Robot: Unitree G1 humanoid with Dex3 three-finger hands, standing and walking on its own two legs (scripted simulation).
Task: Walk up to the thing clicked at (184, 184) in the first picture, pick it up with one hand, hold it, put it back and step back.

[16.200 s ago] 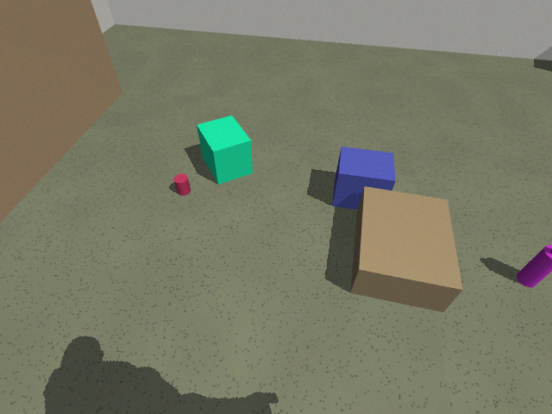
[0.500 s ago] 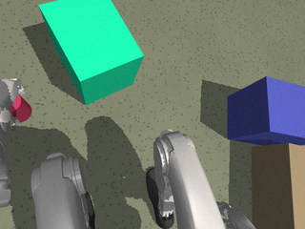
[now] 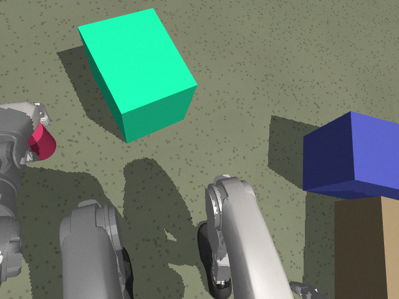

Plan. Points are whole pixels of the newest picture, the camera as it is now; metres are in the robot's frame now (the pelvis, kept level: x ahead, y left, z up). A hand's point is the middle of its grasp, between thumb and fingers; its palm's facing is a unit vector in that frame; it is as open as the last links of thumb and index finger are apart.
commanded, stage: lift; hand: left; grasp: from above
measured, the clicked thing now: (32, 139) +0.48 +0.27 -0.17
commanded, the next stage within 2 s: hold in 1.44 s
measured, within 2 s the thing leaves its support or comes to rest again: neither
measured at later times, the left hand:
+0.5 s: hand out of the picture +0.40 +0.27 +0.01, palm faces -0.43 -0.09 -0.90, open 9.2 cm
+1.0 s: hand out of the picture +0.36 +0.26 +0.20, palm faces -0.45 -0.12 -0.89, open 9.2 cm
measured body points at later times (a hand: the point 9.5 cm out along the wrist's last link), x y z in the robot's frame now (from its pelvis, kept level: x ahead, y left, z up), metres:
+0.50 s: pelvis +0.00 +0.00 +0.11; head +0.17 +0.04 +0.53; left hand +0.42 +0.27 +0.06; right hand +0.12 -0.27 +0.00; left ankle +0.09 +0.12 -0.33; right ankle +0.11 -0.13 -0.33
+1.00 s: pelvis +0.04 +0.00 +0.29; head +0.12 +0.02 +0.73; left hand +0.38 +0.26 +0.25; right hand +0.15 -0.26 +0.17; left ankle +0.09 +0.12 -0.33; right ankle +0.11 -0.13 -0.33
